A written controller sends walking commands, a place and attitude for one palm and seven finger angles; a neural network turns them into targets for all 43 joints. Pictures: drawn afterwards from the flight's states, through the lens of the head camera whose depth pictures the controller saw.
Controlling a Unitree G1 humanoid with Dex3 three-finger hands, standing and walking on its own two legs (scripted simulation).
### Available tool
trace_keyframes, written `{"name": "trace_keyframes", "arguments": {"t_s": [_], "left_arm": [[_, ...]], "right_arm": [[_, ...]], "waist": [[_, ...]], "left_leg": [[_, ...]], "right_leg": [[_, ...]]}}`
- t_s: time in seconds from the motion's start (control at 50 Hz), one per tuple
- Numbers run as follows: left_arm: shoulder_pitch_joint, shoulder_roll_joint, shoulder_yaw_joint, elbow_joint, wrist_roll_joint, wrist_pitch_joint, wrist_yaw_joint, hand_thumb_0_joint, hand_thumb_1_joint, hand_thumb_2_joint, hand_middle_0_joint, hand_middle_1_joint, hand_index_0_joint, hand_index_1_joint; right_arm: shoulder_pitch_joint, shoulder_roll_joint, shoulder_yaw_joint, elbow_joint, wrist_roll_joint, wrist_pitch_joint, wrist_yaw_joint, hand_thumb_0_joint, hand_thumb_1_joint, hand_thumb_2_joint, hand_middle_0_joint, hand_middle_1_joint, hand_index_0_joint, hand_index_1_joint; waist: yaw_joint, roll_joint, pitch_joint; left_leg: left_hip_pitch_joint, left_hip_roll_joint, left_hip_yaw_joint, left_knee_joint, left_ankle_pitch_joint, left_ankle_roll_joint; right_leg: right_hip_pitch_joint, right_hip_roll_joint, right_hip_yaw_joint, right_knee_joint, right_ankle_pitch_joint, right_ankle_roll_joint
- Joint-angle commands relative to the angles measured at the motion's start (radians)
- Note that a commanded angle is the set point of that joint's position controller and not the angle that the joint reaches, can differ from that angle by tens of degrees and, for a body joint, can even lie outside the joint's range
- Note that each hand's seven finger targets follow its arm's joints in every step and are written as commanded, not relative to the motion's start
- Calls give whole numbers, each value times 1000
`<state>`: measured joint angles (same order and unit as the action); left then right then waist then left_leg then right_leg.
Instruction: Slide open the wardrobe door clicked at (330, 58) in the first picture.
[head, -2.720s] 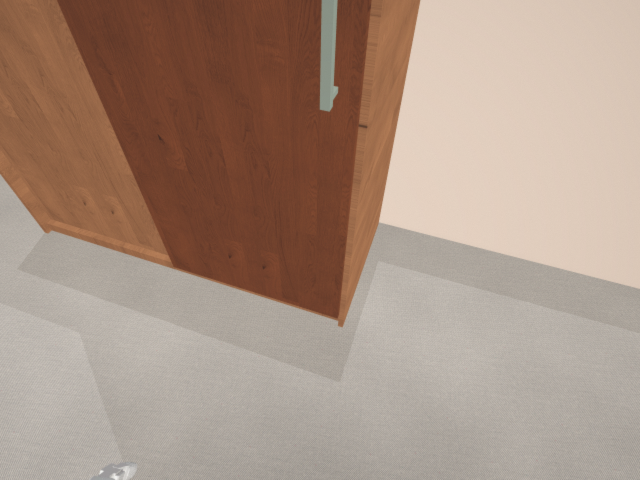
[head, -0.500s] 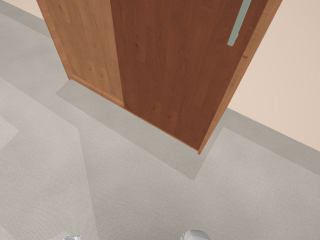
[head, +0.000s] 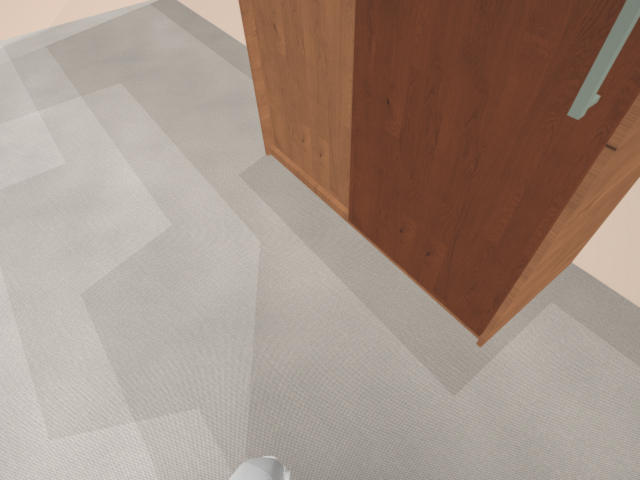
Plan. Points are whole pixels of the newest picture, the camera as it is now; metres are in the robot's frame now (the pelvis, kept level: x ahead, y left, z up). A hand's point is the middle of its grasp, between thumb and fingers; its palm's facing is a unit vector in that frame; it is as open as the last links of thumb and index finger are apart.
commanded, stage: walk to a spot facing it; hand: right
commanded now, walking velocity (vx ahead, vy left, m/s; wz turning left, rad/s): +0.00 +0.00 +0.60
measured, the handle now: (627, 28) +0.66 -0.41 +0.23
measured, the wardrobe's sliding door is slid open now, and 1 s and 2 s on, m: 0.00 0.00 0.00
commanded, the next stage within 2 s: none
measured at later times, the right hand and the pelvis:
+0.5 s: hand out of the picture +0.14 -0.14 -0.16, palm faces -0.28 +0.94 -0.21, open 7.4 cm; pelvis +0.00 +0.02 -0.01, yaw +18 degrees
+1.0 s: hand (382, 393) +0.28 -0.08 -0.19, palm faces -0.58 +0.81 -0.11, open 7.4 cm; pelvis +0.12 +0.03 +0.00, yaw +36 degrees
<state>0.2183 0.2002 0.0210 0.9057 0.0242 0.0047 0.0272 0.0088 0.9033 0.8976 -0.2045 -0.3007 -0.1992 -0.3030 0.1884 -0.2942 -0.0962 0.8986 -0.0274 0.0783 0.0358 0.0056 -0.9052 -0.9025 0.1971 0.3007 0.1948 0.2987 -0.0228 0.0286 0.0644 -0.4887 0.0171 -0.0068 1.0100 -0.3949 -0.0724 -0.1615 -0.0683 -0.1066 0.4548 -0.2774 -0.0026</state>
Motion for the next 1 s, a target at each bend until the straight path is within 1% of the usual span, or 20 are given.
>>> {"name": "trace_keyframes", "arguments": {"t_s": [0.0, 0.08, 0.1, 0.12, 0.14, 0.16, 0.18, 0.22, 0.28, 0.44, 0.48, 0.52, 0.54, 0.56, 0.58, 0.6, 0.64, 0.7, 0.78, 0.98], "left_arm": [[55, 229, 73, -42, 3, -17, 9, 0, 900, 900, -200, -300, -200, -300], [45, 250, 85, -32, 4, -12, 0, 0, 900, 900, -200, -300, -200, -300], [43, 249, 86, -30, 1, -10, -2, 0, 900, 900, -200, -300, -200, -300], [59, 233, 82, -34, -5, -8, -7, 0, 900, 900, -200, -300, -200, -300], [70, 160, 62, -62, -11, -5, -14, 0, 900, 900, -200, -300, -200, -300], [-3, 135, 52, -107, -7, 6, -8, 0, 900, 900, -200, -300, -200, -300], [-48, 145, 53, -104, -11, 15, 5, 0, 900, 900, -200, -300, -200, -300], [-53, 151, 60, -78, -7, 23, 0, 0, 900, 900, -200, -300, -200, -300], [4, 135, 62, -43, -1, 29, -8, 0, 900, 900, -200, -300, -200, -300], [-55, 140, 59, -86, 0, 0, -24, 0, 900, 900, -200, -300, -200, -300], [-33, 129, 58, -88, -5, -15, -23, 0, 900, 900, -200, -300, -200, -300], [69, 120, 55, -59, -8, -29, -14, 0, 900, 900, -200, -300, -200, -300], [161, 144, 59, -30, -9, -38, -3, 0, 900, 900, -200, -300, -200, -300], [239, 239, 77, -13, 0, -43, 5, 0, 900, 900, -200, -300, -200, -300], [258, 308, 82, -23, 7, -45, 8, 0, 900, 900, -200, -300, -200, -300], [208, 257, 69, -17, 7, -49, 8, 0, 900, 900, -200, -300, -200, -300], [92, 176, 41, -35, 1, -61, 9, 0, 900, 900, -200, -300, -200, -300], [141, 120, 28, -4, -10, -81, 17, 0, 900, 900, -200, -300, -200, -300], [262, 93, 26, 58, -11, -91, 25, 0, 900, 900, -200, -300, -200, -300], [380, 56, 26, 162, 5, -81, 26, 0, 900, 900, -200, -300, -200, -300]], "right_arm": [[-108, -13, 6, -103, 8, -24, 11, 0, -900, -900, 200, 300, 200, 300], [-80, -22, 4, -96, 8, -39, 8, 0, -900, -900, 200, 300, 200, 300], [-42, -35, 2, -82, 7, -45, 6, 0, -900, -900, 200, 300, 200, 300], [14, -77, -7, -65, 4, -57, 1, 0, -900, -900, 200, 300, 200, 300], [87, -197, -29, -43, -3, -72, -17, 0, -900, -900, 200, 300, 200, 300], [137, -249, -39, -35, 14, -69, -33, 0, -900, -900, 200, 300, 200, 300], [143, -220, -41, -31, 15, -63, -46, 0, -900, -900, 200, 300, 200, 300], [4, -156, -23, -67, 11, -52, -48, 0, -900, -900, 200, 300, 200, 300], [-45, -131, -13, -89, 6, -57, -45, 0, -900, -900, 200, 300, 200, 300], [28, -151, -20, -66, 1, -68, -32, 0, -900, -900, 200, 300, 200, 300], [22, -154, -23, -68, -1, -71, -31, 0, -900, -900, 200, 300, 200, 300], [-17, -139, -23, -72, 5, -68, -26, 0, -900, -900, 200, 300, 200, 300], [-43, -104, -15, -85, 8, -64, -22, 0, -900, -900, 200, 300, 200, 300], [-39, -20, -1, -105, 12, -61, -14, 0, -900, -900, 200, 300, 200, 300], [-75, -2, -1, -148, 10, -66, -5, 0, -900, -900, 200, 300, 200, 300], [-128, -46, -14, -132, -9, -67, -1, 0, -900, -900, 200, 300, 200, 300], [-35, -36, -25, -72, -12, -61, 21, 0, -900, -900, 200, 300, 200, 300], [51, 14, -15, -11, -11, -49, 21, 0, -900, -900, 200, 300, 200, 300], [18, 48, -6, -1, -9, -47, 15, 0, -900, -900, 200, 300, 200, 300], [-224, 97, 21, -39, -6, -60, 25, 0, -900, -900, 200, 300, 200, 300]], "waist": [[66, -211, -46], [50, -241, -73], [30, -222, -98], [2, -132, -133], [-28, 180, -190], [-59, 254, -190], [-70, 238, -188], [-10, 155, -90], [29, 128, -97], [-12, 149, -68], [-6, 144, -70], [49, 135, -71], [94, 61, -81], [130, -228, -99], [126, -355, -14], [120, -270, 69], [28, -139, 119], [14, -171, 39], [35, -151, 17], [90, -164, 115]], "left_leg": [[21, 13, 61, -168, -27, 5], [146, -9, 94, -359, 4, 36], [239, -17, 105, -461, 95, 45], [411, 15, 67, -595, 226, 68], [634, 263, -233, -653, 509, 155], [572, 412, -401, -627, 870, 247], [495, 354, -368, -633, 757, 277], [372, 259, -286, -657, 510, 260], [291, 186, -228, -667, 444, 223], [267, 182, -404, -769, -98, 260], [237, 177, -437, -751, -86, 263], [118, 115, -401, -680, -86, 223], [-19, 47, -345, -576, -132, 176], [-198, -84, -204, -298, -192, 119], [-322, -87, -44, -70, -194, 68], [-285, -12, -96, 49, -93, 66], [-246, 19, -49, 159, 87, 53], [-207, 14, -26, 225, 217, 36], [-274, 12, 15, 228, 226, 30], [-288, 35, 154, -147, 184, 71]], "right_leg": [[76, -257, 85, -91, 483, -146], [62, -271, 34, 7, 503, -100], [29, -255, 0, 75, 464, -65], [-72, -225, -44, 223, 381, -9], [-335, -121, -114, 455, -24, 60], [-446, -52, -4, 639, -354, 82], [-435, -64, 97, 689, -319, 65], [-431, -76, 106, 714, -189, 74], [-352, -49, 73, 649, -100, 88], [-307, -2, 57, 383, -146, 74], [-224, 20, 56, 276, -177, 59], [-16, 49, 27, 75, -80, 47], [169, 16, 49, -51, -81, 36], [292, -214, 318, -205, -335, -11], [208, -450, 581, -340, -523, -100], [36, -442, 599, -393, -553, -101], [-23, -315, 346, -366, -351, -44], [61, -212, 90, -277, 88, 32], [189, -214, 2, -206, 462, 48], [306, -272, -128, -196, 608, -69]]}}
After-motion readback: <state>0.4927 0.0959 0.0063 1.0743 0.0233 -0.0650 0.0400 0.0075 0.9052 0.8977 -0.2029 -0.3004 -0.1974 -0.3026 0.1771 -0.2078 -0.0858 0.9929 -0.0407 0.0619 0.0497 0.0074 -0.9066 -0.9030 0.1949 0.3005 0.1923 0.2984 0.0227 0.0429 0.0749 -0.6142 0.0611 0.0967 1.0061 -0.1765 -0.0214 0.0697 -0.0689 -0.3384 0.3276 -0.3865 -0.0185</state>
